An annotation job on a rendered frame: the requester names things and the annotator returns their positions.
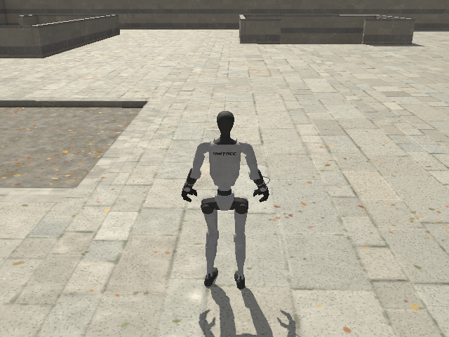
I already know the right robot foot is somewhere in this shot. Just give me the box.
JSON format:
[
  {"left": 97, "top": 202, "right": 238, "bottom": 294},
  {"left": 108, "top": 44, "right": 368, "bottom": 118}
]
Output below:
[{"left": 234, "top": 271, "right": 245, "bottom": 289}]

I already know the robot left hand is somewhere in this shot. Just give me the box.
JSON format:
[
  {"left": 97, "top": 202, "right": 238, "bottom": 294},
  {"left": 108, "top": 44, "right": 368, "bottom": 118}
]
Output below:
[{"left": 181, "top": 189, "right": 197, "bottom": 202}]

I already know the robot left forearm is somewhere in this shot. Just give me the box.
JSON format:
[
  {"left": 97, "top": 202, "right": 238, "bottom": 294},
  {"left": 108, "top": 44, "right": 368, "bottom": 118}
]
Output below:
[{"left": 183, "top": 168, "right": 197, "bottom": 192}]

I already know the left robot upper arm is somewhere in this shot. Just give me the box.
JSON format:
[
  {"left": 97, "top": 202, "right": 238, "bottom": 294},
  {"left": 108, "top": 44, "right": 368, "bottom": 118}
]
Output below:
[{"left": 190, "top": 141, "right": 210, "bottom": 179}]

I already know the left robot foot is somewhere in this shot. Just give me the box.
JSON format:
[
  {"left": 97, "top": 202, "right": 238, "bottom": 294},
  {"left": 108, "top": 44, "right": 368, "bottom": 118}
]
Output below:
[{"left": 204, "top": 267, "right": 218, "bottom": 286}]

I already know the robot right forearm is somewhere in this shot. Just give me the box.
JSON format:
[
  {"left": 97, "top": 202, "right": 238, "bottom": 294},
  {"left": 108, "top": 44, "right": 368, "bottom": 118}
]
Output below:
[{"left": 254, "top": 169, "right": 267, "bottom": 192}]

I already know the right robot upper arm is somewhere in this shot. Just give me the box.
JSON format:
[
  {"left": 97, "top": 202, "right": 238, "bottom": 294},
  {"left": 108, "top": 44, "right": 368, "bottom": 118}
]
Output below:
[{"left": 240, "top": 142, "right": 260, "bottom": 180}]

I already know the robot right hand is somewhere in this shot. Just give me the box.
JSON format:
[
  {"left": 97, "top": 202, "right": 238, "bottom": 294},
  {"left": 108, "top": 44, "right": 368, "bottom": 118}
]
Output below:
[{"left": 253, "top": 188, "right": 269, "bottom": 202}]

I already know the robot foot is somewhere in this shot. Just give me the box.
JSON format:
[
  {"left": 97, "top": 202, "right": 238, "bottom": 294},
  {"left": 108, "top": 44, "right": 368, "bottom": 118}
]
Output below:
[
  {"left": 204, "top": 267, "right": 218, "bottom": 286},
  {"left": 234, "top": 271, "right": 245, "bottom": 289}
]

